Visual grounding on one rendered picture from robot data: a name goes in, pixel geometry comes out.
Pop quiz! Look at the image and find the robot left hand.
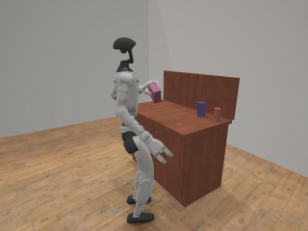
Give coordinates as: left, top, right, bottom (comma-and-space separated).
143, 80, 159, 95

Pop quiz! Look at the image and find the robot left upper arm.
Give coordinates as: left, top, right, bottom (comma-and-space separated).
111, 84, 116, 100

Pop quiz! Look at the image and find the robot right forearm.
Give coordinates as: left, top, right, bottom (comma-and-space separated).
116, 107, 153, 144

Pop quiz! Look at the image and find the robot right shin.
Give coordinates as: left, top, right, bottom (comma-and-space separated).
134, 178, 155, 218

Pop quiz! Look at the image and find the sponge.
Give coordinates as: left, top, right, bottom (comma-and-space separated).
148, 82, 162, 104

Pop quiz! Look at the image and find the robot right upper arm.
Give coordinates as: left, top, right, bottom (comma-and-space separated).
115, 71, 134, 117

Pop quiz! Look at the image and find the humanoid robot head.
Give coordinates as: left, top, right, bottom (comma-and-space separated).
113, 38, 136, 73

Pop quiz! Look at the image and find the robot left forearm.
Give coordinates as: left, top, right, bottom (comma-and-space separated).
139, 85, 145, 94

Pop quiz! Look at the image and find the table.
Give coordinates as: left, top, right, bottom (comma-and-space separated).
130, 70, 240, 207

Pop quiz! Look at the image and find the robot right hand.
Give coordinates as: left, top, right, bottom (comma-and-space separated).
147, 138, 173, 165

